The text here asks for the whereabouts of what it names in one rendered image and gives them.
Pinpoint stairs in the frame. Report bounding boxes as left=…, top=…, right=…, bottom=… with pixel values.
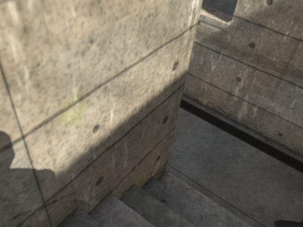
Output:
left=29, top=171, right=253, bottom=227

